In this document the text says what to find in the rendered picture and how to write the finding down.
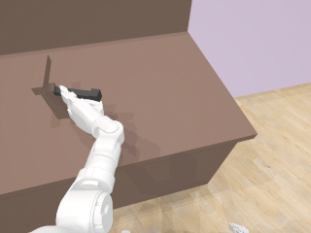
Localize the robot left forearm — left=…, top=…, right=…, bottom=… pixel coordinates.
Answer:
left=55, top=116, right=124, bottom=224

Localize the robot right hand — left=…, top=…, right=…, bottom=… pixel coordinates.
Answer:
left=228, top=222, right=249, bottom=233

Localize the tap lever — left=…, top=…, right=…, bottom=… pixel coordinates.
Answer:
left=53, top=86, right=102, bottom=102

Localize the left robot upper arm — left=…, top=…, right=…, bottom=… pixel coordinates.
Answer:
left=30, top=190, right=113, bottom=233

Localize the robot left hand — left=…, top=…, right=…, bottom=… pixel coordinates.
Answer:
left=59, top=85, right=104, bottom=134

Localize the counter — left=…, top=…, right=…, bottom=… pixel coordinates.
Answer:
left=0, top=0, right=258, bottom=233

